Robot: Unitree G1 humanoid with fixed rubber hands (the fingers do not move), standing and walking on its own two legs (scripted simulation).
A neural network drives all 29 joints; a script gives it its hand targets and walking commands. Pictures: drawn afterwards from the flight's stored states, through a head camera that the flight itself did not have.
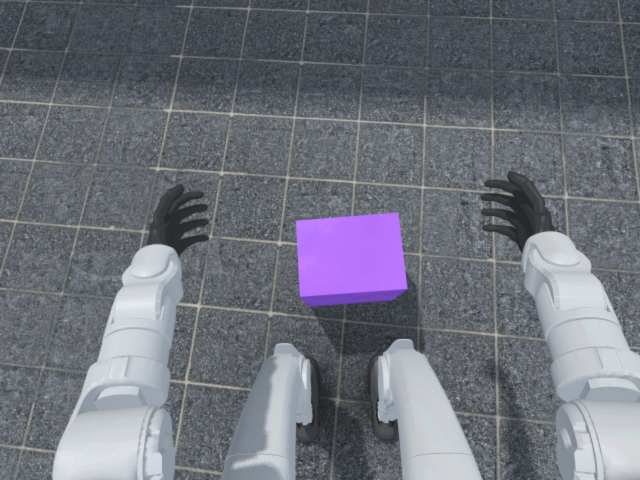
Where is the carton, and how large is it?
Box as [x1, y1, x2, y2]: [296, 213, 407, 306]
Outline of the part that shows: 397,213 296,221 300,296 311,306 391,300 407,288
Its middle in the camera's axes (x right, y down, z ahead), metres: +0.07 +0.06 +0.95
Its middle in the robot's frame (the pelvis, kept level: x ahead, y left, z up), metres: +0.44 -0.02 -0.54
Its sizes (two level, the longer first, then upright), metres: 0.223 0.166 0.258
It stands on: the floor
